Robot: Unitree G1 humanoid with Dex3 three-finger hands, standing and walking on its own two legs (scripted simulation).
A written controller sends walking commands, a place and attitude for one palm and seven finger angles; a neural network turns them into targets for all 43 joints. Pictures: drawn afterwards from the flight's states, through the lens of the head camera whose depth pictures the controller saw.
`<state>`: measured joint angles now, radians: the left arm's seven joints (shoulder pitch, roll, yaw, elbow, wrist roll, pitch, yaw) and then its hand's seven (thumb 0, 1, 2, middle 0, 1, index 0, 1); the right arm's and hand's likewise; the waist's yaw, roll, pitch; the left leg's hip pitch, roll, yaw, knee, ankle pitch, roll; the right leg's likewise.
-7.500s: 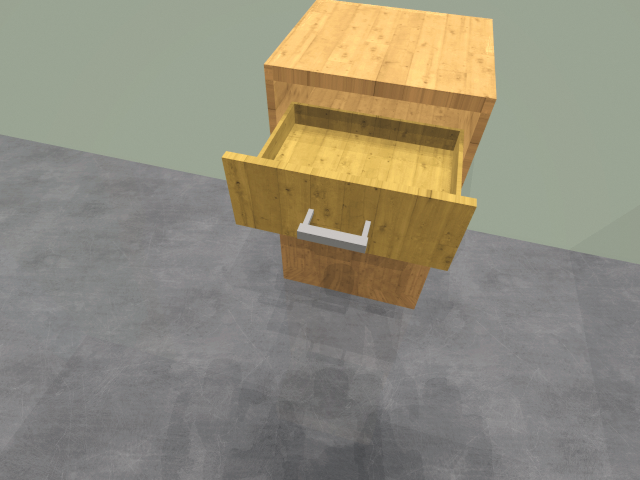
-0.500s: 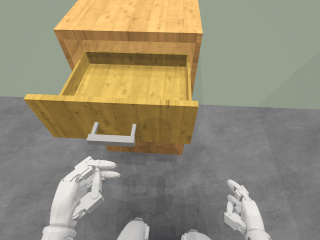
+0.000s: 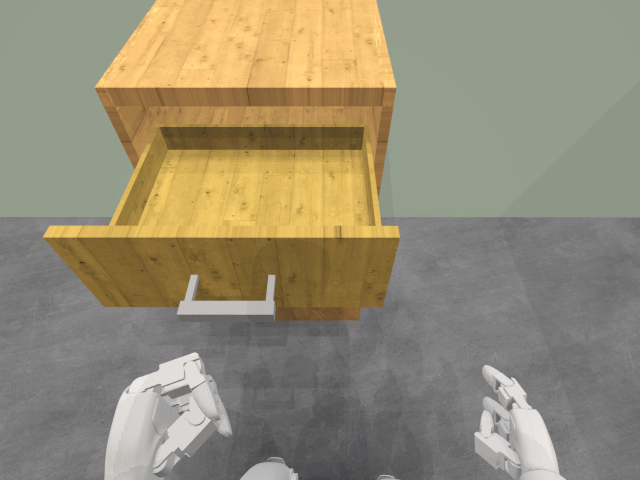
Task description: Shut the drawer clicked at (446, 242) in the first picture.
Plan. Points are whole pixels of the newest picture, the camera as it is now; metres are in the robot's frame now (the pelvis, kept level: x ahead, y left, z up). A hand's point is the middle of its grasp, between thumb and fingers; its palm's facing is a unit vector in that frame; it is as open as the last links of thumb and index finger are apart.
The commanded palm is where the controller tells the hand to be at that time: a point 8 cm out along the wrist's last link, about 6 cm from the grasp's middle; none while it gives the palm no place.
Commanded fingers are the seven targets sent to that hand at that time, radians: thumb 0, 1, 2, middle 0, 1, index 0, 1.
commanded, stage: raise the hand and make a fist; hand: left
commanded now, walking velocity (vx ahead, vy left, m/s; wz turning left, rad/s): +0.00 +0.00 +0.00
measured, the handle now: (230, 297) +0.36 +0.15 +0.00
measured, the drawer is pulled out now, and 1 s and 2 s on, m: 0.29 0.29 0.29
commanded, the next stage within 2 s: bring the fist close to the handle in 0.74 s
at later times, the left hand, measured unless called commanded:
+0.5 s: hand (206, 420) +0.17 +0.12 +0.11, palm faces +0.03 -1.00 +0.01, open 3.3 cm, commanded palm +0.13 +0.17 +0.11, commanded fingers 0.00 0.90 0.90 -1.40 -1.60 -1.40 -1.60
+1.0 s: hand (231, 410) +0.18 +0.10 +0.09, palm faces +0.03 -1.00 +0.00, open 3.3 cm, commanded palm +0.16 +0.16 +0.09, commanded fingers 0.00 0.90 0.90 -1.40 -1.60 -1.40 -1.60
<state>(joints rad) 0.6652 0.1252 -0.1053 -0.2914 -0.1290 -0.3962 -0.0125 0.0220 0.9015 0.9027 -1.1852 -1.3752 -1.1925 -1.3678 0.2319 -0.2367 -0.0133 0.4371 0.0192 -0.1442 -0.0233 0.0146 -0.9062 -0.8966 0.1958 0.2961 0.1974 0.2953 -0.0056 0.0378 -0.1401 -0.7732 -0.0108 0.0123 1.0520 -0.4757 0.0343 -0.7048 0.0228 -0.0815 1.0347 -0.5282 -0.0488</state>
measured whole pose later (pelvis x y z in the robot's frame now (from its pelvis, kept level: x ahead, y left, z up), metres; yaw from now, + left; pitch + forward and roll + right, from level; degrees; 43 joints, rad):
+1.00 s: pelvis +0.01 -0.01 +0.00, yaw +0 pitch +10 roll -1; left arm 0.69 0.12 -0.14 -0.35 -0.10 -0.32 0.01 0.02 0.90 0.90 -1.40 -1.60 -1.40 -1.60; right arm 0.27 -0.23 0.03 0.39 0.02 -0.10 0.00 0.01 -0.90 -0.90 0.20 0.30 0.20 0.30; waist -0.01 0.05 -0.15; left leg -0.72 0.00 0.00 1.03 -0.48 0.02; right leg -0.65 0.03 -0.09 1.00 -0.54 -0.06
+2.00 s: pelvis +0.00 +0.00 -0.03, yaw -1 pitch +19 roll -1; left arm 0.25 0.10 -0.11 0.06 -0.07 -0.43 0.10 0.02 0.90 0.90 -1.39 -1.60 -1.40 -1.60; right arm 0.21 -0.22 0.02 0.48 -0.01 -0.02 0.02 0.01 -0.91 -0.90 0.20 0.30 0.20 0.30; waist -0.03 0.03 -0.18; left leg -1.01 0.00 0.01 1.22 -0.54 0.03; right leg -0.94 0.03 -0.09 1.20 -0.59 -0.06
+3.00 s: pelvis -0.01 +0.00 -0.03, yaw +0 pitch +19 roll -2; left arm -0.09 0.12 -0.08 0.34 -0.07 -0.43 0.13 -0.01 0.86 0.94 -1.40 -1.60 -1.40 -1.60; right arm 0.20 -0.24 0.02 0.56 -0.01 0.02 0.01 0.01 -0.91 -0.90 0.20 0.30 0.20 0.30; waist -0.04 0.03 -0.16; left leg -1.03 0.00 0.00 1.21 -0.51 0.04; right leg -0.95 0.02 -0.10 1.18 -0.56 -0.05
